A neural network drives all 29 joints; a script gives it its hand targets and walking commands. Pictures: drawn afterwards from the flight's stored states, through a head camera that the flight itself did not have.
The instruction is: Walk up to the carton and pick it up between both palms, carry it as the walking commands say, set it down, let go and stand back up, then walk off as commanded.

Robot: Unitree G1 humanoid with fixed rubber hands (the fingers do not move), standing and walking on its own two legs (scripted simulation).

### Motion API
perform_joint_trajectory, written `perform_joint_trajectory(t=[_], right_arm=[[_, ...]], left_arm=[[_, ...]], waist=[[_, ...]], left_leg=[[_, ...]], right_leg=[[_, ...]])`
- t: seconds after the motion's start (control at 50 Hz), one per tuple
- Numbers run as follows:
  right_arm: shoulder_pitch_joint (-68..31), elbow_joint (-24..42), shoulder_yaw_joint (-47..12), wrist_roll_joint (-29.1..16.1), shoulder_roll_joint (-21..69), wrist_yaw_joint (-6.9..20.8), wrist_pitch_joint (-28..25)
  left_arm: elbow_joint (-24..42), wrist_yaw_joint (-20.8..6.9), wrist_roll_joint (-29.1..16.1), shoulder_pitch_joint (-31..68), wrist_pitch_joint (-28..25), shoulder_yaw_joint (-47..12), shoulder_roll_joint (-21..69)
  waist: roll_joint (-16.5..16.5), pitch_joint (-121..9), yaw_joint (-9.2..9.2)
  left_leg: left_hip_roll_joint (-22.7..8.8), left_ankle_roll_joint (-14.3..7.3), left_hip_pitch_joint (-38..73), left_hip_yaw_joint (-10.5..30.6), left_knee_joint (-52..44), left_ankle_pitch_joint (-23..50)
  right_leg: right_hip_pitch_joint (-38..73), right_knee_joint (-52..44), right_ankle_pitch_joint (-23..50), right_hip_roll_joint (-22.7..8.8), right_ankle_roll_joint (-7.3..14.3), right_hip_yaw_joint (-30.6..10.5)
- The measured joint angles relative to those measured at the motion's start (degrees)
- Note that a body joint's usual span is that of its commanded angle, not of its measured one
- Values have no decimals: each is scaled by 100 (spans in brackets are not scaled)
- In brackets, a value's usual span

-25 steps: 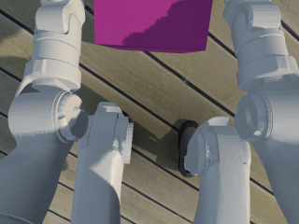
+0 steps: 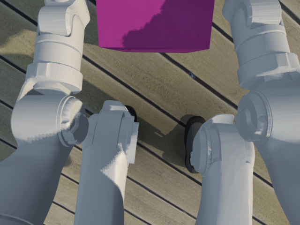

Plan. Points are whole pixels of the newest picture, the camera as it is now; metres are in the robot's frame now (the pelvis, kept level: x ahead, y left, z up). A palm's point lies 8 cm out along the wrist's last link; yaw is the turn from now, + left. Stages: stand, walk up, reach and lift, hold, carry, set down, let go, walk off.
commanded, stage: reach and lift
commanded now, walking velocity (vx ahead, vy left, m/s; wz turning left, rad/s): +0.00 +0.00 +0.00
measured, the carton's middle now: out of the picture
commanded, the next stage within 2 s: none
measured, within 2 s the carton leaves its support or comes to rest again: leaves its support in 0.04 s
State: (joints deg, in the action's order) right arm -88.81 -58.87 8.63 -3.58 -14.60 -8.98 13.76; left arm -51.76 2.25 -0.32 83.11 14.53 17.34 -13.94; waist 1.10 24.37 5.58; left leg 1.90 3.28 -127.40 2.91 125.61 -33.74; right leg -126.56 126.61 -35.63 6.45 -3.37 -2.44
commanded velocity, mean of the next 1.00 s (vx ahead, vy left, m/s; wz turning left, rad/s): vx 0.00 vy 0.00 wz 0.00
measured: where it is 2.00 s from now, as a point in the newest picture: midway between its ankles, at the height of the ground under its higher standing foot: (158, 148)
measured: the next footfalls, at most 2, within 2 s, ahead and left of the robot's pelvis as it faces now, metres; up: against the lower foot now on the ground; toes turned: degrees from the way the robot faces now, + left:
none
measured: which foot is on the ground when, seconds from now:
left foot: down 0.00-1.00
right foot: down 0.00-1.00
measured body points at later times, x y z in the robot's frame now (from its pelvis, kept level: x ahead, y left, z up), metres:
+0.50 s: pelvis -0.01 +0.00 +0.04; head +0.37 +0.04 +0.28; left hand +0.55 +0.21 -0.11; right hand +0.60 -0.06 -0.11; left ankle +0.11 +0.13 -0.34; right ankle +0.10 -0.12 -0.34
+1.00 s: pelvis -0.03 -0.01 +0.07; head +0.34 +0.03 +0.32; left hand +0.55 +0.20 -0.04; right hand +0.59 -0.07 -0.04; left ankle +0.11 +0.13 -0.34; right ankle +0.10 -0.12 -0.34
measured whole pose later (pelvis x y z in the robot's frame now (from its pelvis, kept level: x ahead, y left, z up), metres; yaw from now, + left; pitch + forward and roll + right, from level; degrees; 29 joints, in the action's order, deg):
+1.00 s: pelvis -0.03 -0.01 +0.07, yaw +2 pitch +30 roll -1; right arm -91.2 -43.8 20.1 5.9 -10.2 -10.6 24.8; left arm -40.0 4.2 6.3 88.4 26.8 21.9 -10.7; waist 1.1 28.4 4.1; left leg 5.3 4.6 -112.9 4.9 111.0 -27.9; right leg -111.2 112.7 -31.4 7.1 -3.9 -3.3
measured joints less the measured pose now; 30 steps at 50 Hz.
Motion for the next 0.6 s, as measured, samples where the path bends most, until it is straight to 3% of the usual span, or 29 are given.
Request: perform_joint_trajectory(t=[0.1, 0.22, 0.38, 0.48, 0.6], right_arm=[[-463, 195, -36, -33, -1, -184, 165], [-583, 330, 240, 106, 33, -331, 319], [-544, 354, 911, 729, 202, -145, 606], [-242, 614, 985, 960, 351, -143, 716], [-196, 1055, 1023, 1009, 419, -141, 734]], left_arm=[[208, 162, -243, 304, 133, -119, -211], [339, 360, -198, 568, 439, -206, -185], [275, 204, 635, 744, 787, 293, 80], [587, 232, 692, 377, 865, 384, 267], [980, 284, 593, 179, 741, 369, 352]], waist=[[78, 613, -95], [161, 563, -148], [151, 38, -90], [62, -187, -74], [20, 50, -193]], left_leg=[[60, 47, 343, 25, -120, 119], [123, 55, 420, 71, -218, 230], [172, 32, 355, 78, -537, 303], [233, 28, 408, 105, -759, 265], [301, 59, 579, 167, -915, 293]], right_leg=[[341, -99, 99, 11, -16, -13], [464, -210, 174, -13, -21, 15], [433, -531, 208, -16, -33, -9], [524, -749, 131, -29, -33, -17], [724, -906, 122, 4, -60, -20]])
